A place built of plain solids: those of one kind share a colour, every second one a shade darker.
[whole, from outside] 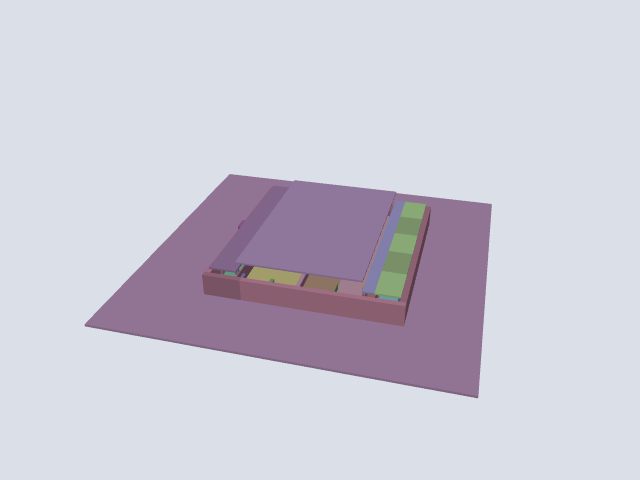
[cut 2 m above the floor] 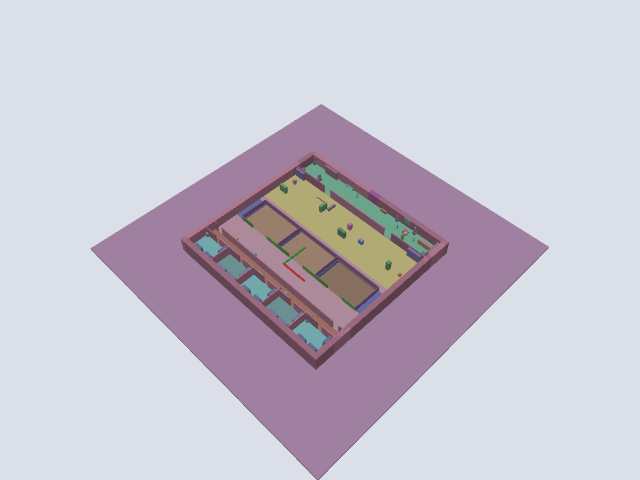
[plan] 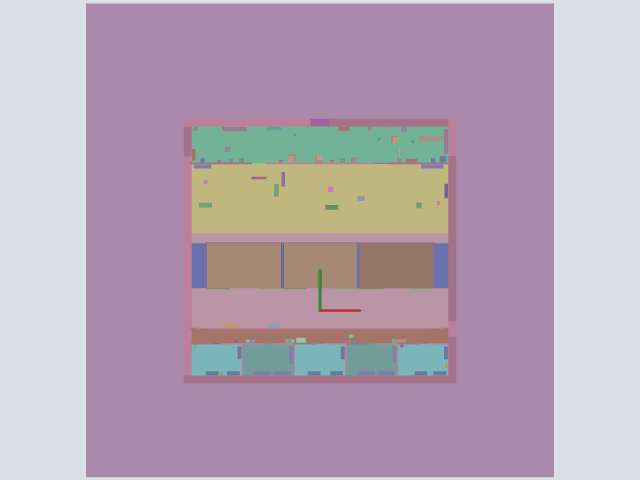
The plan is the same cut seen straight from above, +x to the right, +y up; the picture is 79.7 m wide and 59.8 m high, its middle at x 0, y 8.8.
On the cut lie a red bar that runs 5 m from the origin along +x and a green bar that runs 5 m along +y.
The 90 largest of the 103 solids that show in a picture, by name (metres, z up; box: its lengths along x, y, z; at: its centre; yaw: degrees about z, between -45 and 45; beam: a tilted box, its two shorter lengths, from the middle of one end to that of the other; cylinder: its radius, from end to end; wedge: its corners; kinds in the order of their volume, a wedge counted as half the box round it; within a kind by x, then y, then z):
{
 "ground_under_all_1": {"box": [58.33, 59.0, 0.4], "at": [0.0, 8.75, -0.75]},
 "wall_1": {"box": [1.0, 5.85, 3.82], "at": [-16.48, -6.14, 1.31]},
 "wall_2": {"box": [1.0, 3.7, 3.82], "at": [-16.48, -3.17, 1.31]},
 "wall_3": {"box": [1.0, 22.37, 3.82], "at": [-16.48, 8.06, 1.31]},
 "wall_4": {"box": [1.0, 6.45, 3.82], "at": [-16.48, 20.68, 1.31]},
 "wall_5": {"box": [2.84, 0.2, 3.82], "at": [-14.76, -4.12, 1.31]},
 "wall_6": {"box": [8.23, 1.0, 3.82], "at": [-12.86, -8.57, 1.31]},
 "wall_7": {"box": [7.73, 0.2, 3.82], "at": [-12.31, 18.35, 1.31]},
 "wall_8": {"box": [2.84, 0.2, 3.82], "at": [-10.96, -4.12, 1.31]},
 "wall_9": {"box": [0.2, 4.25, 3.82], "at": [-9.64, -6.14, 1.31]},
 "wall_10": {"box": [5.48, 0.2, 3.82], "at": [-9.64, -4.12, 1.31]},
 "wall_11": {"box": [15.78, 1.0, 3.82], "at": [-9.09, 23.4, 1.31]},
 "wall_12": {"box": [2.84, 0.2, 3.82], "at": [-8.33, -4.12, 1.31]},
 "wall_13": {"box": [8.23, 1.0, 3.82], "at": [-6.43, -8.57, 1.31]},
 "wall_14": {"box": [2.84, 0.2, 3.82], "at": [-4.53, -4.12, 1.31]},
 "wall_15": {"box": [0.2, 4.25, 3.82], "at": [-3.21, -6.14, 1.31]},
 "wall_16": {"box": [5.48, 0.2, 3.82], "at": [-3.21, -4.12, 1.31]},
 "wall_17": {"box": [8.23, 1.0, 3.82], "at": [0.0, -8.57, 1.31]},
 "wall_18": {"box": [27.84, 0.2, 3.82], "at": [0.0, -2.22, 1.31]},
 "wall_19": {"box": [13.5, 0.2, 3.82], "at": [0.0, 18.35, 1.31]},
 "wall_20": {"box": [2.84, 0.2, 3.82], "at": [1.9, -4.12, 1.31]},
 "wall_21": {"box": [0.2, 4.25, 3.82], "at": [3.21, -6.14, 1.31]},
 "wall_22": {"box": [2.84, 0.2, 3.82], "at": [4.53, -4.12, 1.31]},
 "wall_23": {"box": [8.23, 1.0, 3.82], "at": [6.43, -8.57, 1.31]},
 "wall_24": {"box": [2.84, 0.2, 3.82], "at": [8.33, -4.12, 1.31]},
 "wall_25": {"box": [15.78, 1.0, 3.82], "at": [9.09, 23.4, 1.31]},
 "wall_26": {"box": [0.2, 4.25, 3.82], "at": [9.64, -6.14, 1.31]},
 "wall_27": {"box": [2.84, 0.2, 3.82], "at": [10.96, -4.12, 1.31]},
 "wall_28": {"box": [7.73, 0.2, 3.82], "at": [12.31, 18.35, 1.31]},
 "wall_29": {"box": [8.23, 1.0, 3.82], "at": [12.86, -8.57, 1.31]},
 "wall_30": {"box": [2.84, 0.2, 3.82], "at": [14.76, -4.12, 1.31]},
 "wall_31": {"box": [1.0, 5.85, 3.82], "at": [16.48, -6.14, 1.31]},
 "wall_32": {"box": [1.0, 3.7, 3.82], "at": [16.48, -3.17, 1.31]},
 "wall_33": {"box": [1.0, 22.37, 3.82], "at": [16.48, 8.06, 1.31]},
 "wall_34": {"box": [1.0, 6.45, 3.82], "at": [16.48, 20.68, 1.31]},
 "floor_yard_1": {"box": [32.15, 8.7, 1.18], "at": [0.0, 14.0, -0.01]},
 "floor_walkway_1": {"box": [32.15, 5.0, 1.18], "at": [0.0, 0.28, -0.01]},
 "floor_walkway_2": {"box": [32.15, 1.25, 1.18], "at": [0.0, 9.03, -0.01]},
 "ceil_hall_1": {"box": [32.15, 20.57, 0.3], "at": [0.0, 8.06, 5.88]},
 "floor_lobby_1": {"box": [32.15, 4.65, 1.18], "at": [0.0, 20.68, -0.01]},
 "floor_plot_1": {"box": [9.2, 5.62, 1.0], "at": [-9.47, 5.59, -0.1]},
 "floor_plot_2": {"box": [9.05, 5.62, 0.95], "at": [0.05, 5.59, -0.12]},
 "floor_plot_3": {"box": [9.1, 5.62, 0.6], "at": [9.53, 5.59, -0.3]},
 "floor_store_1": {"box": [6.43, 4.05, 1.18], "at": [-12.86, -6.14, -0.01]},
 "floor_store_2": {"box": [6.43, 4.05, 1.18], "at": [0.0, -6.14, -0.01]},
 "floor_store_3": {"box": [6.43, 4.05, 1.18], "at": [12.86, -6.14, -0.01]},
 "floor_back_corridor_1": {"box": [32.15, 1.9, 1.18], "at": [0.0, -3.17, -0.01]},
 "floor_changing_1": {"box": [6.43, 4.05, 1.18], "at": [-6.43, -6.14, -0.01]},
 "floor_changing_2": {"box": [6.43, 4.05, 1.18], "at": [6.43, -6.14, -0.01]},
 "ceil_lobby_1": {"box": [32.15, 4.65, 0.3], "at": [0.0, 20.68, 4.13]},
 "floor_baulk_1": {"box": [2.0, 5.62, 1.18], "at": [-15.07, 5.59, -0.01]},
 "floor_baulk_2": {"box": [0.4, 5.62, 1.18], "at": [-4.67, 5.59, -0.01]},
 "floor_baulk_3": {"box": [0.4, 5.62, 1.18], "at": [4.78, 5.59, -0.01]},
 "floor_baulk_4": {"box": [2.0, 5.62, 1.18], "at": [15.07, 5.59, -0.01]},
 "ceil_store_1": {"box": [6.43, 4.05, 0.3], "at": [-12.86, -6.14, 3.98]},
 "ceil_store_2": {"box": [6.43, 4.05, 0.3], "at": [0.0, -6.14, 3.98]},
 "ceil_store_3": {"box": [6.43, 4.05, 0.3], "at": [12.86, -6.14, 3.98]},
 "ceil_back_corridor_1": {"box": [32.15, 1.9, 0.3], "at": [0.0, -3.17, 3.98]},
 "ceil_changing_1": {"box": [6.43, 4.05, 0.3], "at": [-6.43, -6.14, 3.98]},
 "ceil_changing_2": {"box": [6.43, 4.05, 0.3], "at": [6.43, -6.14, 3.98]},
 "shelves_store_1": {"box": [1.6, 0.5, 2.0], "at": [-13.45, -7.79, 1.58]},
 "shelves_store_2": {"box": [1.6, 0.5, 2.0], "at": [-10.79, -7.79, 1.58]},
 "shelves_store_3": {"box": [0.5, 1.6, 2.0], "at": [-10.03, -5.27, 1.58]},
 "shelves_store_4": {"box": [1.6, 0.5, 2.0], "at": [-0.73, -7.79, 1.58]},
 "shelves_store_5": {"box": [1.6, 0.5, 2.0], "at": [2.06, -7.79, 1.58]},
 "shelves_store_6": {"box": [0.5, 1.6, 2.0], "at": [2.83, -5.27, 1.58]},
 "shelves_store_7": {"box": [1.6, 0.5, 2.0], "at": [12.57, -7.79, 1.58]},
 "shelves_store_8": {"box": [1.6, 0.5, 2.0], "at": [14.93, -7.79, 1.58]},
 "shelves_store_9": {"box": [0.5, 1.6, 2.0], "at": [15.7, -5.27, 1.58]},
 "lockers_changing_1": {"box": [2.2, 0.5, 1.8], "at": [-7.26, -7.79, 1.48]},
 "lockers_changing_2": {"box": [2.2, 0.5, 1.8], "at": [-4.67, -7.79, 1.48]},
 "lockers_changing_3": {"box": [0.5, 2.2, 1.8], "at": [-3.6, -5.57, 1.48]},
 "lockers_changing_4": {"box": [2.05, 0.5, 1.8], "at": [5.82, -7.79, 1.48]},
 "lockers_changing_5": {"box": [2.05, 0.5, 1.8], "at": [8.27, -7.79, 1.48]},
 "lockers_changing_6": {"box": [0.5, 2.05, 1.8], "at": [9.27, -5.5, 1.48]},
 "door_leaf_1": {"box": [2.4, 0.97, 4.45], "at": [0.0, 23.41, 1.62]},
 "rail_far_1": {"box": [28.67, 0.12, 2.23], "at": [0.0, 8.46, 0.52]},
 "rail_baulk_1": {"box": [0.12, 5.62, 2.23], "at": [-14.28, 5.59, 0.52]},
 "rail_baulk_2": {"box": [0.12, 5.62, 2.23], "at": [-4.67, 5.59, 0.52]},
 "rail_baulk_3": {"box": [0.12, 5.62, 2.23], "at": [4.78, 5.59, 0.52]},
 "rail_baulk_4": {"box": [0.12, 5.62, 2.23], "at": [14.28, 5.59, 0.52]},
 "lockers_lobby_1": {"box": [3.1, 0.5, 1.8], "at": [-10.68, 22.62, 1.48]},
 "lockers_lobby_2": {"box": [0.5, 3.1, 1.8], "at": [15.7, 21.1, 1.48]},
 "lockers_hall_1": {"box": [2.15, 0.5, 1.8], "at": [-14.65, 17.97, 1.48]},
 "lockers_hall_2": {"box": [2.75, 0.5, 1.8], "at": [14.0, 17.97, 1.48]},
 "float_rack_hall_1": {"box": [1.6, 0.6, 1.5], "at": [-14.27, 13.14, 1.33]},
 "float_rack_hall_2": {"box": [0.6, 1.6, 1.5], "at": [-5.43, 14.98, 1.33]},
 "float_rack_hall_3": {"box": [1.6, 0.6, 1.5], "at": [1.47, 12.86, 1.33]},
 "desk_lobby_1": {"box": [3.1, 0.6, 1.05], "at": [13.82, 21.47, 1.1]},
 "float_rack_walkway_1": {"box": [1.8, 0.6, 1.5], "at": [-11.22, -1.79, 1.33]}
}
